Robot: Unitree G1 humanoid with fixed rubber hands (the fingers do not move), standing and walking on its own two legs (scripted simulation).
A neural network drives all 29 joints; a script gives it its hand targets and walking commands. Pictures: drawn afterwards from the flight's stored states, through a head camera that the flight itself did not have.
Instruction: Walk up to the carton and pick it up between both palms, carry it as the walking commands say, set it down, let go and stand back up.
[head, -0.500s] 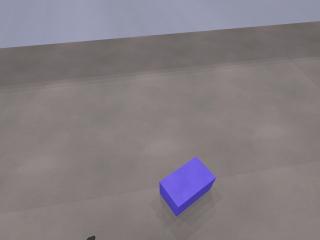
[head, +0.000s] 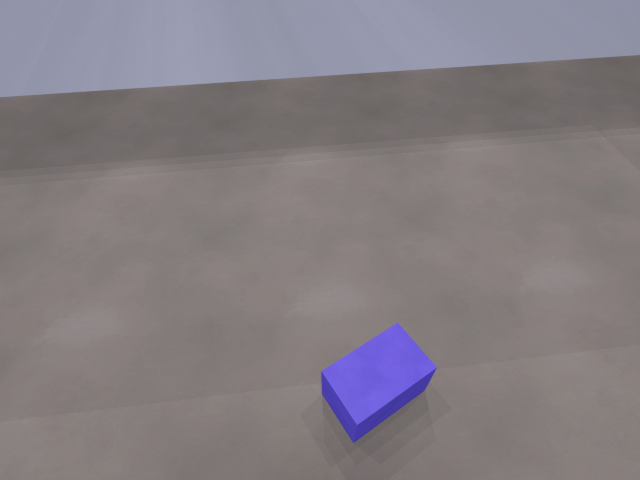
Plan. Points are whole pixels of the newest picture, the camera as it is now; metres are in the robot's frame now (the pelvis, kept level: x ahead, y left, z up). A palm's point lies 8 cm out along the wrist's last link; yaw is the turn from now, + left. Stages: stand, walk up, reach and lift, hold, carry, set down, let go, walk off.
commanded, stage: walk up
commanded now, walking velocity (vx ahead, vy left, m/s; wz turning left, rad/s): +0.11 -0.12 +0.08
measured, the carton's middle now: (376, 381) +0.50 -0.12 -0.69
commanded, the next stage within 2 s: none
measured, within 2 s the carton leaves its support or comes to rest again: neither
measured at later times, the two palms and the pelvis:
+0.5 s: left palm out of the picture +0.02 +0.12 -0.17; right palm (584, 429) +0.22 -0.35 -0.13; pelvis +0.08 -0.11 -0.02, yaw +13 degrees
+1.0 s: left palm (354, 453) +0.18 -0.01 -0.13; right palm (631, 339) +0.37 -0.50 -0.15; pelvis +0.20 -0.26 -0.01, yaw +24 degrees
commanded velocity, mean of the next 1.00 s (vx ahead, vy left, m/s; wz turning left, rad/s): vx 0.05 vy -0.24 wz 0.38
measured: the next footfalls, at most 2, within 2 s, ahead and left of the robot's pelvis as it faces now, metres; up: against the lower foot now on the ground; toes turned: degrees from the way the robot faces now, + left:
right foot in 0.18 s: +0.06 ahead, -0.17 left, +0.00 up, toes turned -3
left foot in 0.48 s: +0.12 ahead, +0.00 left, +0.00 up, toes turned +18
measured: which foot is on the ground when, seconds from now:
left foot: down 0.00-0.18, up 0.20-0.46, down 0.48-0.84, up 0.86-1.00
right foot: up 0.00-0.16, down 0.18-0.48, up 0.50-0.82, down 0.84-1.00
